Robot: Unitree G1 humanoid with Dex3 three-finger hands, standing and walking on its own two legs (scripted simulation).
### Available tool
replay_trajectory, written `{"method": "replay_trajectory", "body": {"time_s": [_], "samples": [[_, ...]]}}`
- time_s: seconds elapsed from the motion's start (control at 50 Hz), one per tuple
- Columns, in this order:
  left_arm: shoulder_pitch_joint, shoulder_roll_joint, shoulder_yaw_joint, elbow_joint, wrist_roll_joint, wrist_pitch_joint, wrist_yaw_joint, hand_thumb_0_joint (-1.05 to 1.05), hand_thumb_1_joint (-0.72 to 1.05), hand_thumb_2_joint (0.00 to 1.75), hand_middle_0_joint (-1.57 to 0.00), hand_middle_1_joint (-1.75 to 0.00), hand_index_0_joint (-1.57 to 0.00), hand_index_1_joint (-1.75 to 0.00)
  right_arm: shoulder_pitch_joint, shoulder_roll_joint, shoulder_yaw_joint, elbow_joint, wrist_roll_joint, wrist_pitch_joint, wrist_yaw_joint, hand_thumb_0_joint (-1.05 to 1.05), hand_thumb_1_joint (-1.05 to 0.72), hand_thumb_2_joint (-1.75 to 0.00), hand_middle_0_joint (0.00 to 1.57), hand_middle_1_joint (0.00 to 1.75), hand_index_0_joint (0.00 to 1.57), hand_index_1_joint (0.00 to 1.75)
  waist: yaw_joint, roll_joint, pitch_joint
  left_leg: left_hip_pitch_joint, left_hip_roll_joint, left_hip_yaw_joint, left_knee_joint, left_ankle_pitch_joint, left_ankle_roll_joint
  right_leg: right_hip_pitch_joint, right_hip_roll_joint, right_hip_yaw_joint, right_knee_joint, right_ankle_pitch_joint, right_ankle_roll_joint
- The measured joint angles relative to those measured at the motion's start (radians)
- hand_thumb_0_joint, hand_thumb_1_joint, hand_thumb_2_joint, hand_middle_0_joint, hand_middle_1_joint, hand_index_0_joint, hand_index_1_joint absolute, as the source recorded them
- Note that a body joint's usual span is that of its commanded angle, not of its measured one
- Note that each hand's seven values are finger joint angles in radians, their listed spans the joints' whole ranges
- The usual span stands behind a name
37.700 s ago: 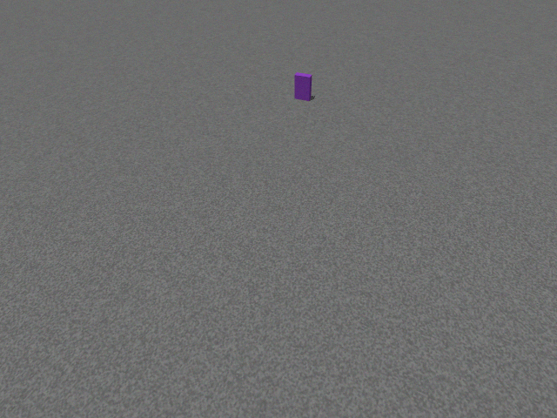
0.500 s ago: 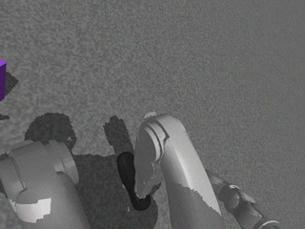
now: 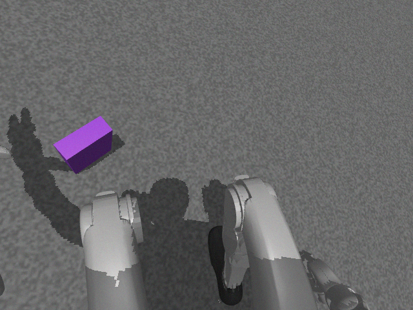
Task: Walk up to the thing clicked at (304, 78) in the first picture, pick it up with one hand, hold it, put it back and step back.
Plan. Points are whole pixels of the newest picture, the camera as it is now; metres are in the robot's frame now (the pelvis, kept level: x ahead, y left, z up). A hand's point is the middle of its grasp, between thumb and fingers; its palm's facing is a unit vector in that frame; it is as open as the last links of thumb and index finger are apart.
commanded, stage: home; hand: left
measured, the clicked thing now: (87, 147) +0.47 +0.24 -0.25
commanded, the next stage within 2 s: none
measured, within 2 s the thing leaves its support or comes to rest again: neither
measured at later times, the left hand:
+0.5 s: hand out of the picture +0.31 +0.32 +0.12, palm faces +0.28 -0.84 -0.47, open 17.6 cm
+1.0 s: hand out of the picture +0.25 +0.22 +0.30, palm faces +0.27 -0.91 -0.32, open 17.7 cm
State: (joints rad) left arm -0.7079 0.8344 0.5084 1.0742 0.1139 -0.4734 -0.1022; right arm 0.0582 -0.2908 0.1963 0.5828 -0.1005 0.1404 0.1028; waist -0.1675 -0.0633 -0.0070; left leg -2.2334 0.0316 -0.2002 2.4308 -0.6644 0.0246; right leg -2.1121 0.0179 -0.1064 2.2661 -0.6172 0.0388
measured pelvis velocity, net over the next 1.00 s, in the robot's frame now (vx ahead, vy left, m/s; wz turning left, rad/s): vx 0.10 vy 0.00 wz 0.18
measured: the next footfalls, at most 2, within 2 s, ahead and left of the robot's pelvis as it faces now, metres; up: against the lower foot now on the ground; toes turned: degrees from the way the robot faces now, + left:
none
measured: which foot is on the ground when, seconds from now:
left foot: down 0.00-1.00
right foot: down 0.00-1.00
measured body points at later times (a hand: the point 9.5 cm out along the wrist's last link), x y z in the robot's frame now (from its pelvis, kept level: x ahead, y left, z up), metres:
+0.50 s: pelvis +0.03 -0.02 +0.20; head +0.19 +0.04 +0.62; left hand +0.29 +0.37 +0.15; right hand +0.23 -0.24 +0.09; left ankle +0.09 +0.12 -0.30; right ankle +0.13 -0.14 -0.30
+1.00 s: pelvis +0.10 +0.00 +0.37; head +0.13 +0.01 +0.82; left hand +0.24 +0.27 +0.32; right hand +0.28 -0.22 +0.28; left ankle +0.09 +0.12 -0.30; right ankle +0.13 -0.14 -0.30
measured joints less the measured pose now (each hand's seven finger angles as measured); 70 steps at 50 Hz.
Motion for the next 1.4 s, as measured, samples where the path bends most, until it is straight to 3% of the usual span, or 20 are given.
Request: {"method": "replay_trajectory", "body": {"time_s": [0.08, 0.16, 0.3, 0.36, 0.46, 0.7, 1.04, 1.18, 1.4], "samples": [[0.040, -0.003, 0.016, -0.057, 0.024, 0.101, 0.027, -0.01, -0.53, 0.05, -0.09, -0.08, -0.10, -0.07, 0.041, 0.011, -0.048, 0.009, 0.034, 0.025, -0.009, 0.00, -0.92, -0.90, 0.21, 0.30, 0.21, 0.30, 0.023, 0.032, -0.047, 0.018, 0.005, 0.037, -0.059, 0.001, 0.002, 0.001, -0.007, 0.028, -0.036, -0.005, 0.002], [0.114, -0.047, -0.006, -0.151, 0.018, 0.199, 0.055, -0.01, -0.53, 0.05, -0.07, -0.07, -0.08, -0.07, 0.075, 0.019, -0.102, 0.017, 0.069, 0.041, -0.022, 0.00, -0.91, -0.90, 0.21, 0.30, 0.21, 0.30, 0.059, 0.055, -0.089, 0.061, 0.009, 0.073, -0.138, 0.001, 0.002, 0.026, -0.014, 0.055, -0.091, -0.009, 0.011], [0.335, -0.210, -0.105, -0.433, -0.016, 0.351, 0.098, -0.01, -0.57, 0.03, -0.06, -0.06, -0.06, -0.05, 0.081, 0.032, -0.158, -0.005, 0.124, 0.041, -0.060, 0.00, -0.90, -0.90, 0.21, 0.30, 0.21, 0.30, 0.108, 0.074, -0.127, 0.226, 0.019, 0.104, -0.336, 0.007, -0.011, 0.165, -0.020, 0.070, -0.266, -0.002, 0.011], [0.441, -0.278, -0.147, -0.543, -0.032, 0.396, 0.122, -0.01, -0.57, 0.03, -0.06, -0.05, -0.06, -0.05, 0.071, 0.040, -0.169, -0.024, 0.141, 0.031, -0.086, 0.00, -0.90, -0.90, 0.21, 0.30, 0.21, 0.30, 0.110, 0.074, -0.136, 0.330, 0.022, 0.112, -0.439, 0.011, -0.020, 0.262, -0.023, 0.069, -0.359, 0.002, 0.006], [0.553, -0.353, -0.204, -0.603, -0.055, 0.462, 0.164, -0.01, -0.58, 0.03, -0.06, -0.05, -0.07, -0.05, 0.058, 0.048, -0.178, -0.048, 0.152, -0.001, -0.136, 0.00, -0.90, -0.90, 0.21, 0.30, 0.21, 0.30, 0.108, 0.073, -0.153, 0.521, 0.023, 0.120, -0.615, 0.026, -0.035, 0.445, -0.028, 0.063, -0.520, 0.009, -0.008], [0.720, -0.482, -0.331, -0.636, -0.102, 0.563, 0.236, -0.01, -0.59, 0.01, -0.05, -0.04, -0.05, -0.04, 0.101, 0.052, -0.182, -0.054, 0.146, -0.095, -0.205, 0.00, -0.90, -0.90, 0.21, 0.30, 0.21, 0.30, 0.115, 0.080, -0.169, 0.973, 0.022, 0.132, -0.991, 0.079, -0.052, 0.895, -0.036, 0.049, -0.881, 0.048, -0.026], [1.115, -0.607, -0.518, -1.009, -0.136, 0.717, 0.281, -0.01, -0.59, 0.00, -0.05, -0.04, -0.05, -0.04, 0.242, 0.092, -0.166, -0.084, 0.142, -0.156, -0.278, 0.01, -0.90, -0.90, 0.21, 0.30, 0.21, 0.30, 0.122, 0.107, -0.158, 1.496, 0.020, 0.167, -1.394, 0.163, -0.040, 1.417, -0.037, 0.060, -1.295, 0.142, -0.013], [1.194, -0.625, -0.538, -1.099, -0.133, 0.729, 0.267, -0.01, -0.60, 0.00, -0.05, -0.04, -0.05, -0.04, 0.231, 0.097, -0.164, -0.106, 0.132, -0.193, -0.284, 0.01, -0.90, -0.90, 0.21, 0.30, 0.21, 0.30, 0.141, 0.112, -0.147, 1.576, 0.016, 0.169, -1.441, 0.173, -0.039, 1.497, -0.041, 0.060, -1.341, 0.151, -0.011], [1.179, -0.633, -0.526, -1.080, -0.124, 0.732, 0.249, -0.01, -0.60, 0.00, -0.04, -0.04, -0.05, -0.03, 0.207, 0.086, -0.167, -0.107, 0.116, -0.240, -0.276, 0.01, -0.90, -0.90, 0.21, 0.30, 0.21, 0.30, 0.151, 0.099, -0.113, 1.605, 0.014, 0.162, -1.461, 0.190, -0.045, 1.527, -0.042, 0.052, -1.355, 0.161, -0.017]]}}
